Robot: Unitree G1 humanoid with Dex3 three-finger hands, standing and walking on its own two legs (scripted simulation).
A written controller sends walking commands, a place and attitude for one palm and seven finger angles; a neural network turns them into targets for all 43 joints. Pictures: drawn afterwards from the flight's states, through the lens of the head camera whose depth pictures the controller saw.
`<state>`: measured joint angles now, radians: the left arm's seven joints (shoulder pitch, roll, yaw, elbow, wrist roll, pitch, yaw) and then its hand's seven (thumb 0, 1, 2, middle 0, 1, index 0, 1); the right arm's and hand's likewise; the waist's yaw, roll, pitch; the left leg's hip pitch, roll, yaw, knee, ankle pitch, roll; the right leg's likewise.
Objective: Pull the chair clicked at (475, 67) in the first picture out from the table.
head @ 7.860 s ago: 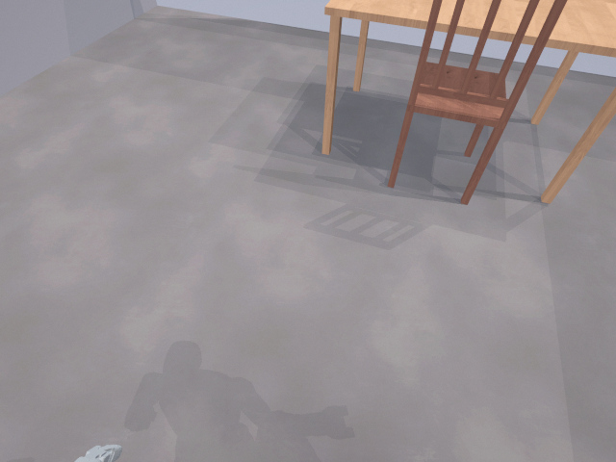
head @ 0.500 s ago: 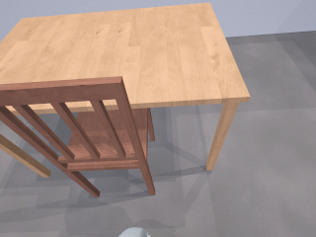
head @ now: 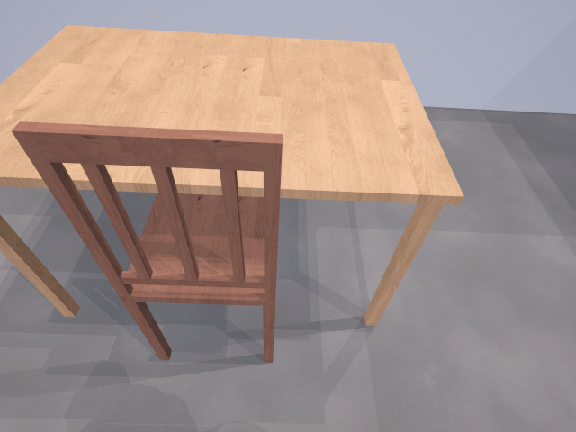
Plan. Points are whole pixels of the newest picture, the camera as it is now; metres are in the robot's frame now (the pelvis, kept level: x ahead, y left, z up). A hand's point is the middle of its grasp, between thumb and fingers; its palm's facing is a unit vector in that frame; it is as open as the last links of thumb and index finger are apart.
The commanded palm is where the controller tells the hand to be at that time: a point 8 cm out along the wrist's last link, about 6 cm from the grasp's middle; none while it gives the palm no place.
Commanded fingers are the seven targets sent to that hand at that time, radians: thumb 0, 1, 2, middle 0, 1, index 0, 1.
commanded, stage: come to a stop and stand still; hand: left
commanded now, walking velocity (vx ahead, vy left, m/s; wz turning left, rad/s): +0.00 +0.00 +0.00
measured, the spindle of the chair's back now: (179, 230) +0.47 +0.25 -0.07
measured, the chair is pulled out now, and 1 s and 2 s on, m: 0.00 0.00 0.00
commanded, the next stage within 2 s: look again from close up in 0.12 s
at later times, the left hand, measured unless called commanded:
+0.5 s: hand out of the picture -0.03 +0.19 -0.18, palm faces -0.01 -0.98 -0.20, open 7.3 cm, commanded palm none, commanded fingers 0.00 0.90 0.90 -0.20 -0.30 -0.20 -0.30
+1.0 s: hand out of the picture -0.07 +0.17 -0.18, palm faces +0.02 -0.99 -0.15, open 7.3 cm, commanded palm none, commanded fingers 0.00 0.90 0.90 -0.20 -0.30 -0.20 -0.30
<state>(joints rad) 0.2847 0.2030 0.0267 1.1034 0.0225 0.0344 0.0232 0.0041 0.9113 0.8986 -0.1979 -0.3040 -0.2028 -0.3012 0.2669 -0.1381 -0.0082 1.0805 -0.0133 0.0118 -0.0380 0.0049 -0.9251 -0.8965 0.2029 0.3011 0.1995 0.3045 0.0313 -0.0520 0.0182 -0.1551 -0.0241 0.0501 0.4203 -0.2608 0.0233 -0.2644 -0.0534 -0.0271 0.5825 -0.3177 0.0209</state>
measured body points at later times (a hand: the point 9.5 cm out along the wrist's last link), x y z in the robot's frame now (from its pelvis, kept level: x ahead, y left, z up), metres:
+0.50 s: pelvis -0.04 +0.01 +0.00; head -0.05 +0.01 +0.45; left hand -0.03 +0.24 -0.16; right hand -0.04 -0.20 -0.16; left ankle -0.02 +0.11 -0.74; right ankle -0.01 -0.12 -0.74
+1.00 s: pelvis -0.05 +0.01 +0.00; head -0.04 +0.02 +0.45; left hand -0.07 +0.22 -0.17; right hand -0.05 -0.21 -0.16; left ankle -0.02 +0.11 -0.74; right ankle -0.01 -0.12 -0.74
